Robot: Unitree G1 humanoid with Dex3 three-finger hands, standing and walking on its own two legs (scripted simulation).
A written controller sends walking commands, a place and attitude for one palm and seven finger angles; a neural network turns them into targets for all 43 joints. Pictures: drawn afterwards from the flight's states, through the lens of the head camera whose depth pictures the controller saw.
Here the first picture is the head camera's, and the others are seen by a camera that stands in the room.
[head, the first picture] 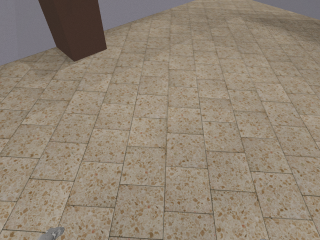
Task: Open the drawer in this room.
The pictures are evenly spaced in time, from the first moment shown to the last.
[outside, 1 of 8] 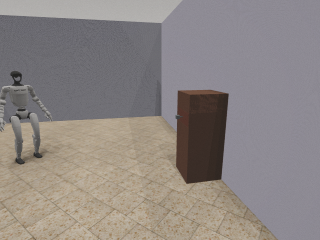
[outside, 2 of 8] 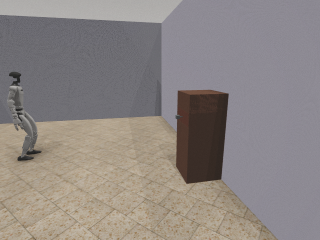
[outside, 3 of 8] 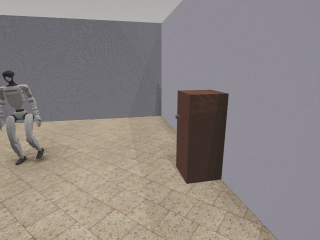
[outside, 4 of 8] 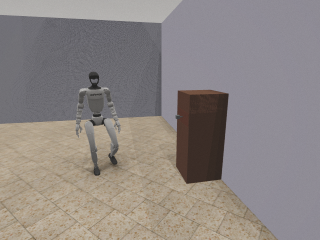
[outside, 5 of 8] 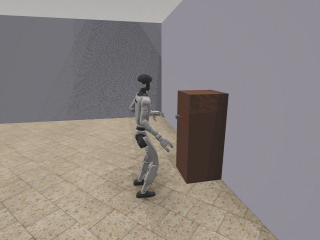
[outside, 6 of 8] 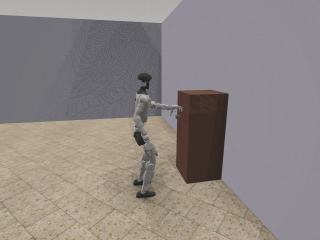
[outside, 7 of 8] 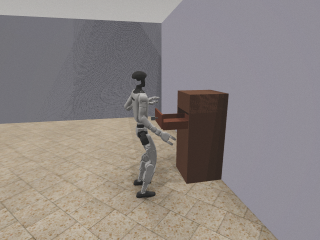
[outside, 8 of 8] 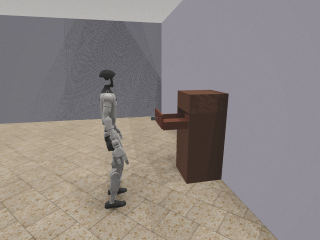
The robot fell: no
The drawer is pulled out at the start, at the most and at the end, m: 0.00 0.30 0.30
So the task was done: yes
